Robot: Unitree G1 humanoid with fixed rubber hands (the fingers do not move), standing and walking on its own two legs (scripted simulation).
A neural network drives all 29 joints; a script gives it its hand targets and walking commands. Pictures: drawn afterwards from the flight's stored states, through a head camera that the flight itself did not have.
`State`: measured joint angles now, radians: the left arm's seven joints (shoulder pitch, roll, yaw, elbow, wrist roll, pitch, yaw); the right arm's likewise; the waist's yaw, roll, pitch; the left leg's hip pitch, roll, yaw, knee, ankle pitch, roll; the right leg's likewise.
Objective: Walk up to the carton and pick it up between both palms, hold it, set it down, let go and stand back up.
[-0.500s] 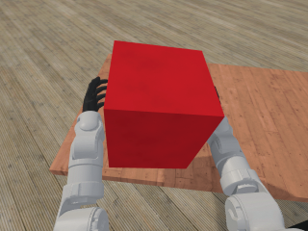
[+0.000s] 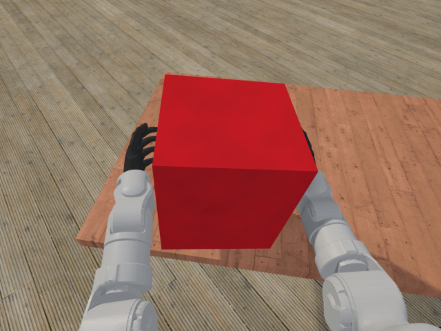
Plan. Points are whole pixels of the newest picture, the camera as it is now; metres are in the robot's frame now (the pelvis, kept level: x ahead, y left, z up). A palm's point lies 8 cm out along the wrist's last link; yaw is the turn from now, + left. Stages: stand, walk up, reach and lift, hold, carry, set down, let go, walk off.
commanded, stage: set down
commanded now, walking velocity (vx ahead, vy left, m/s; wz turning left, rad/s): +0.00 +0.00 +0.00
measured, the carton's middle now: (221, 168) +0.39 +0.02 +0.09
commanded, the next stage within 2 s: none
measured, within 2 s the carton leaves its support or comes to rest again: neither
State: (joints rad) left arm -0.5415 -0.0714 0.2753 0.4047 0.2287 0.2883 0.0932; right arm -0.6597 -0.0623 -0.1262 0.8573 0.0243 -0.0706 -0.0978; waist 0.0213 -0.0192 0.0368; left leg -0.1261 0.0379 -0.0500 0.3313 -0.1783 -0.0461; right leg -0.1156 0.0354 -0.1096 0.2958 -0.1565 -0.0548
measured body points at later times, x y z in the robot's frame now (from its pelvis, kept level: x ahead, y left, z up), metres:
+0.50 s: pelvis +0.00 -0.01 +0.00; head +0.04 -0.01 +0.45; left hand +0.39 +0.16 +0.07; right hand +0.43 -0.15 +0.07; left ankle +0.00 +0.15 -0.75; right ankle +0.01 -0.08 -0.75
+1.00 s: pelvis +0.00 -0.01 +0.00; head +0.08 -0.02 +0.44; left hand +0.40 +0.16 +0.03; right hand +0.45 -0.15 +0.04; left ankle +0.00 +0.15 -0.75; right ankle +0.01 -0.08 -0.75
